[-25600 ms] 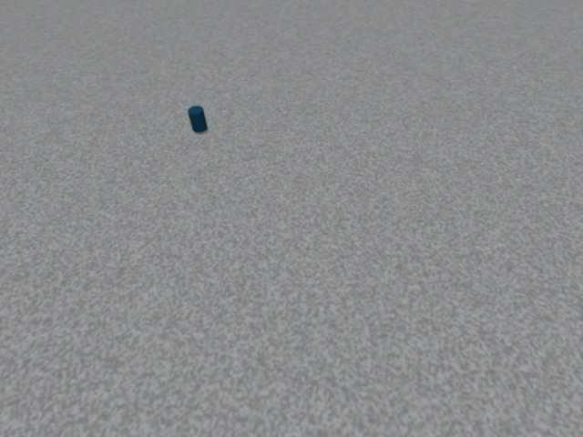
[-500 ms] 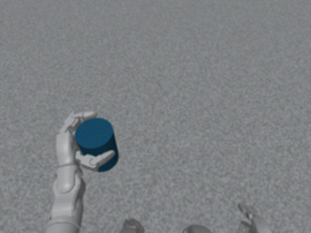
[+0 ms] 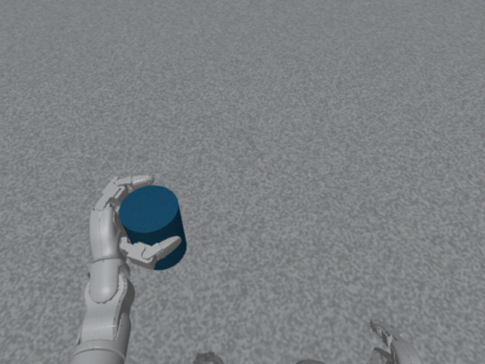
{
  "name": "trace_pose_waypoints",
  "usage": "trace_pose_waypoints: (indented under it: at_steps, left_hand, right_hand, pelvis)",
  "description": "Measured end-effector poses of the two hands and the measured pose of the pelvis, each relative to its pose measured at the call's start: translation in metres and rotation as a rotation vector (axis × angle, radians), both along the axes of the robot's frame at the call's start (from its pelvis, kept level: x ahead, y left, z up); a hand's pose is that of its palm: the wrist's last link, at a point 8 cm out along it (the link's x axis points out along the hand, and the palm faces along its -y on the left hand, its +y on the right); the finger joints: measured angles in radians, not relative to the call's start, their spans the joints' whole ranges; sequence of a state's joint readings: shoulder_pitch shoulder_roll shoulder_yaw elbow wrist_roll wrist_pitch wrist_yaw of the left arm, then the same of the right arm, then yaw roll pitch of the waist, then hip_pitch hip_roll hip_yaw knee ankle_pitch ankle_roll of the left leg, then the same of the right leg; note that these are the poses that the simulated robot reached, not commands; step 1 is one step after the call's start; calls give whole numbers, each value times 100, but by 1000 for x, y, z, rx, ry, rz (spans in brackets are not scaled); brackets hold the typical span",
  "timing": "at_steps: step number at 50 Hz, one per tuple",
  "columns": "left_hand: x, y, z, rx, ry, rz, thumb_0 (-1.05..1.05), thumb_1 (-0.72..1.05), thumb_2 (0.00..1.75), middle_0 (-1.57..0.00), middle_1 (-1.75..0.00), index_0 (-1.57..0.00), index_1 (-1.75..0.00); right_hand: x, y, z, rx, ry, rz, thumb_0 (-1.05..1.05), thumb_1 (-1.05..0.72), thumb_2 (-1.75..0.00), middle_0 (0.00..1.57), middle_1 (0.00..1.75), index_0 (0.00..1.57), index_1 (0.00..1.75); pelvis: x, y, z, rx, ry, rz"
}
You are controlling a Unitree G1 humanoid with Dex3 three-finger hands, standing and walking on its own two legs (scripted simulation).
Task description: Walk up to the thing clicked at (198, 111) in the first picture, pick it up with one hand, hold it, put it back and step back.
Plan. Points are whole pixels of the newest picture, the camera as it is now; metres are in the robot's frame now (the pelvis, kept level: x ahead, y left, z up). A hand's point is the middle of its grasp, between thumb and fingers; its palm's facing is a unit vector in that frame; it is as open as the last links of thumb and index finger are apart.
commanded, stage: hold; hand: left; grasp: from the side
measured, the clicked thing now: (156, 229) +0.33 +0.17 +0.03
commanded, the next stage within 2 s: none
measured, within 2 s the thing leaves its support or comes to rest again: neither
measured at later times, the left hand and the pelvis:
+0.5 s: hand (149, 228) +0.31 +0.17 +0.07, palm faces +0.22 -0.98 -0.01, open 11.9 cm; pelvis -0.01 +0.00 +0.00, yaw +0 degrees
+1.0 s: hand (144, 228) +0.31 +0.18 +0.06, palm faces +0.23 -0.97 +0.00, open 11.9 cm; pelvis -0.01 +0.00 +0.00, yaw +0 degrees
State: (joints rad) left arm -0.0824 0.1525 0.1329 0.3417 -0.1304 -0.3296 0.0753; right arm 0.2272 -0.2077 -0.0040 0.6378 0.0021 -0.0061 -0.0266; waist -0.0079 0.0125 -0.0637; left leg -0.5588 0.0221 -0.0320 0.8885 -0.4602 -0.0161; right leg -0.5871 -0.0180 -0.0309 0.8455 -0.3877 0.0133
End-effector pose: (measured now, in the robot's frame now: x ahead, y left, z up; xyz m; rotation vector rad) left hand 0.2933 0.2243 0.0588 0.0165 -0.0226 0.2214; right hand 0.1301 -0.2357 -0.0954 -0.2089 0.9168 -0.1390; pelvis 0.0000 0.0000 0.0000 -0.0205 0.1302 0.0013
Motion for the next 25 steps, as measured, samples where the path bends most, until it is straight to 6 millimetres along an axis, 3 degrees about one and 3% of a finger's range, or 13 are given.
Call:
trace_pose_waypoints:
  at_steps: [25]
  left_hand:
    - [-15, -7, 7, 1, -5, -4, 2, -55, 102, -64, -94, -59, -93]
  right_hand:
    - [-11, -4, 6, 3, -26, 3, 1, -91, -90, 20, 30, 20, 30]
  pelvis:
    - [-12, -5, 4, 5, -33, 2]
